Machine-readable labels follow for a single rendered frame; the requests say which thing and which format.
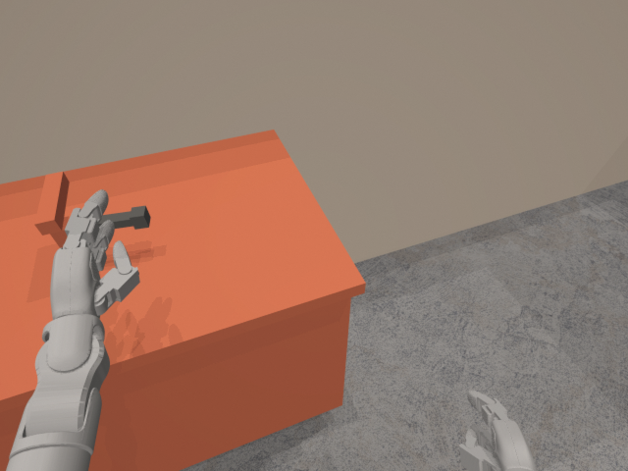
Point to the robot left hand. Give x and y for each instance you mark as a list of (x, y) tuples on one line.
[(76, 265)]

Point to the counter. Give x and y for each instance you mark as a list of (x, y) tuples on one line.
[(238, 327)]

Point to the robot left forearm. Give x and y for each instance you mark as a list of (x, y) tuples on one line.
[(59, 424)]

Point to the robot right hand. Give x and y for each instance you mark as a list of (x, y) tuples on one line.
[(503, 449)]

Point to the tap lever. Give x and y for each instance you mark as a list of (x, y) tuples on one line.
[(138, 218)]

